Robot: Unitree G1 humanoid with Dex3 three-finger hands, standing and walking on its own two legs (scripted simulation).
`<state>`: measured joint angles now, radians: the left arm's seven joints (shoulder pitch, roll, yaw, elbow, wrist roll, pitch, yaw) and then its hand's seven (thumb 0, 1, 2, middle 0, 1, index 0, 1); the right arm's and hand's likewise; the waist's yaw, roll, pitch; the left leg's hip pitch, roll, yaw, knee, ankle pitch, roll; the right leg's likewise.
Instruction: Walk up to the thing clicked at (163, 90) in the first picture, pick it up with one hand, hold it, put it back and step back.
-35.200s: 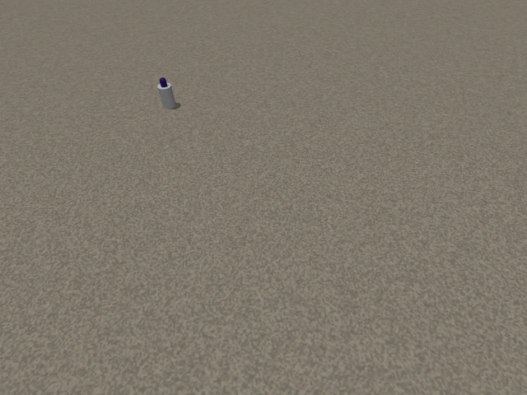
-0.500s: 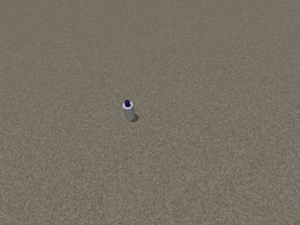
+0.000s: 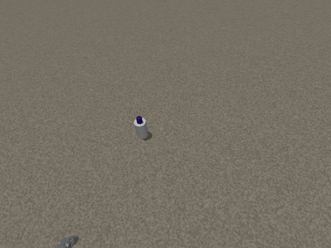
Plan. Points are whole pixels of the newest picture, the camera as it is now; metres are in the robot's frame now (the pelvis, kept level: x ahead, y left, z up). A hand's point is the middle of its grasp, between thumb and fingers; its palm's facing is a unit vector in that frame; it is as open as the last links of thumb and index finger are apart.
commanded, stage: step back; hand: left
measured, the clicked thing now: (140, 126) +1.03 +0.24 -0.66
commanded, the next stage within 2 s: stand in 0.20 s
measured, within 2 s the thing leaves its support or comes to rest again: neither
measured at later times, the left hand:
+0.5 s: hand out of the picture +0.13 +0.28 -0.14, palm faces -0.01 -0.95 -0.32, open 7.4 cm
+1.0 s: hand out of the picture +0.10 +0.27 -0.14, palm faces -0.02 -0.94 -0.34, open 7.4 cm
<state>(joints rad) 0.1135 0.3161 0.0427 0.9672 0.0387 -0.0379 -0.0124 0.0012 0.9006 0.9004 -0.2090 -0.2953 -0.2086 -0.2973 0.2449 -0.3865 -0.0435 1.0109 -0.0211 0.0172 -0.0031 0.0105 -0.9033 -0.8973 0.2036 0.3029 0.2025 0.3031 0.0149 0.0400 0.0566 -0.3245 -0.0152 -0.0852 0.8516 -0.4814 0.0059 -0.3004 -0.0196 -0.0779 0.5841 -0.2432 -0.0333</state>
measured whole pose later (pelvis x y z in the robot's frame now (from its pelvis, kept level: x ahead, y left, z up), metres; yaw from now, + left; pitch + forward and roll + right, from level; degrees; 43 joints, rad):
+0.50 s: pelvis +0.04 +0.03 +0.02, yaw +0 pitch -2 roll +0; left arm 0.08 0.34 0.00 1.11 0.01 -0.01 -0.01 0.00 0.90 0.90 -0.21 -0.29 -0.20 -0.30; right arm 0.07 -0.34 -0.01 1.08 0.00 -0.03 0.00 0.01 -0.90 -0.90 0.21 0.30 0.20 0.30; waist 0.02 -0.01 0.07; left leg -0.10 0.00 0.00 0.40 -0.26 0.00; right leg -0.15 -0.05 -0.04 0.40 -0.21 0.03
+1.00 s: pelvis +0.03 +0.02 +0.02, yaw +0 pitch -3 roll +0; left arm 0.10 0.35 0.00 1.15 0.01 -0.02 -0.01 0.00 0.90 0.90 -0.21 -0.29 -0.21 -0.30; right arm 0.09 -0.35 -0.01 1.14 -0.01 0.00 0.01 0.01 -0.90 -0.90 0.20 0.30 0.20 0.30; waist 0.01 0.01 0.07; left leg -0.07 0.02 -0.01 0.30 -0.19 -0.02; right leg -0.13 -0.03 -0.05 0.33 -0.15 0.01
